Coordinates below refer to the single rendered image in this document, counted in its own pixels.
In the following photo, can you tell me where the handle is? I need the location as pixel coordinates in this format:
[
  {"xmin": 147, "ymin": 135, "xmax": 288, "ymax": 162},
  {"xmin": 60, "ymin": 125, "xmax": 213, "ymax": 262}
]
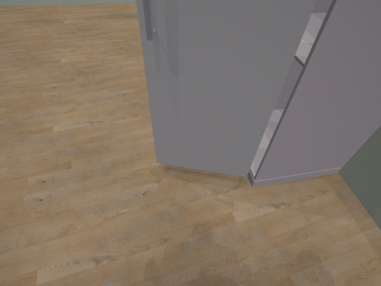
[{"xmin": 143, "ymin": 0, "xmax": 156, "ymax": 41}]

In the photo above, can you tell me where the fridge door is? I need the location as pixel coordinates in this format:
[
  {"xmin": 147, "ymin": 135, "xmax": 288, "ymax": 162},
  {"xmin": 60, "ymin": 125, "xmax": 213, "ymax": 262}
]
[{"xmin": 136, "ymin": 0, "xmax": 317, "ymax": 177}]

